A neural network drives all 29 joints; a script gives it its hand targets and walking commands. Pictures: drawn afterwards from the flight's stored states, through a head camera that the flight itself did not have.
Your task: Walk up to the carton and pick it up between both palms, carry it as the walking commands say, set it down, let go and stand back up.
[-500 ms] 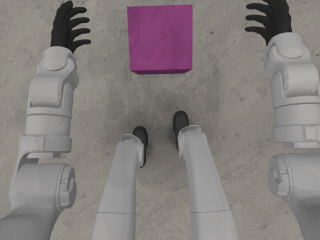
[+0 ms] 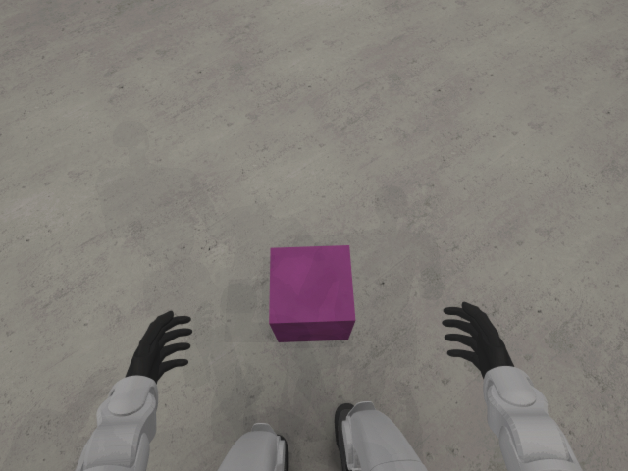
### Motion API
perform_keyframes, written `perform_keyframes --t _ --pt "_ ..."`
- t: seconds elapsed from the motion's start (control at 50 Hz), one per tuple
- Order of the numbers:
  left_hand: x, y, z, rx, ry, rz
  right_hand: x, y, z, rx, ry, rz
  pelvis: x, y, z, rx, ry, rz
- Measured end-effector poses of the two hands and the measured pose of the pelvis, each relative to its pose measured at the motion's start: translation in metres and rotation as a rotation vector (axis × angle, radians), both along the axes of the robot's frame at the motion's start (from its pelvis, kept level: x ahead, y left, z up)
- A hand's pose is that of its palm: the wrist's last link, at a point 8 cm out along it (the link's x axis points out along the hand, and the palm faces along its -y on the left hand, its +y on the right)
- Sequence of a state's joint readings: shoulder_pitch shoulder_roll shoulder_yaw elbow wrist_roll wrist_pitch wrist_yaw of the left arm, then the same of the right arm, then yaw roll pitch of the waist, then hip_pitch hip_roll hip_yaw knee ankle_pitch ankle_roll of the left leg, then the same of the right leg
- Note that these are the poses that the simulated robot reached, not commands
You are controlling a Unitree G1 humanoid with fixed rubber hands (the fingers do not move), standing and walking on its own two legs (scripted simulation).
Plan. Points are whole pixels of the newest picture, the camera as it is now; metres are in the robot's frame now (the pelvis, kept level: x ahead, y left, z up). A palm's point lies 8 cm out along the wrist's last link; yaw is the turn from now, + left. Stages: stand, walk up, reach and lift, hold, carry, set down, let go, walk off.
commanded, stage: let go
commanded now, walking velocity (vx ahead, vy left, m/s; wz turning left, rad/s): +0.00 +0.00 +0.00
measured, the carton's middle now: (311, 296) +0.50 +0.01 -0.61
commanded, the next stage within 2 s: stand in 0.68 s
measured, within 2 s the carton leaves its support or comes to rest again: neither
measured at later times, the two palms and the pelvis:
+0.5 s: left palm (104, 446) +0.17 +0.24 -0.04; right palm (502, 402) +0.20 -0.21 -0.04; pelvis +0.03 +0.01 +0.03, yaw +2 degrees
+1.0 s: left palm (71, 414) +0.21 +0.29 -0.06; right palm (533, 377) +0.23 -0.26 -0.05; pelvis +0.11 +0.02 +0.03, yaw +2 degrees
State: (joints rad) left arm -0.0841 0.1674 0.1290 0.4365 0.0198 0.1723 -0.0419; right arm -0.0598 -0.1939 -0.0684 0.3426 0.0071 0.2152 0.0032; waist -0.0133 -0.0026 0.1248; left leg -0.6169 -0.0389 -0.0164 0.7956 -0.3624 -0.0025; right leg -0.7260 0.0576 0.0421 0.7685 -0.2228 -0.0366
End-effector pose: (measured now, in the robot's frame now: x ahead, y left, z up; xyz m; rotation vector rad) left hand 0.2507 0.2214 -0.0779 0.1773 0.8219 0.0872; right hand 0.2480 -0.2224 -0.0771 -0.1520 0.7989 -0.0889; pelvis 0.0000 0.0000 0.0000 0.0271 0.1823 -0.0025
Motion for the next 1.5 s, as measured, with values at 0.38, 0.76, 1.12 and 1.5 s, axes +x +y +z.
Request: perform_keyframes --t 0.38,0.76,1.12,1.5 --pt "-0.095 0.023 0.033 -0.036 0.017 0.048 -0.069 0.023 0.034 0.004 0.06 0.086 0.026 0.015 0.029 -0.041 -0.342 0.031" --pt "-0.035 0.023 0.027 -0.009 0.009 0.053 -0.029 -0.003 0.036 -0.062 0.089 0.049 0.076 0.004 0.031 -0.042 -0.246 0.037" --pt "-0.064 0.087 0.02 0.116 0.04 0.167 -0.035 -0.024 0.02 -0.157 0.031 -0.049 0.108 0.027 0.029 -0.049 -0.194 0.038" --pt "-0.167 0.09 -0.004 0.074 0.198 0.135 -0.16 -0.021 0.005 -0.163 0.201 -0.078 0.041 0.04 0.031 -0.032 -0.238 0.012"
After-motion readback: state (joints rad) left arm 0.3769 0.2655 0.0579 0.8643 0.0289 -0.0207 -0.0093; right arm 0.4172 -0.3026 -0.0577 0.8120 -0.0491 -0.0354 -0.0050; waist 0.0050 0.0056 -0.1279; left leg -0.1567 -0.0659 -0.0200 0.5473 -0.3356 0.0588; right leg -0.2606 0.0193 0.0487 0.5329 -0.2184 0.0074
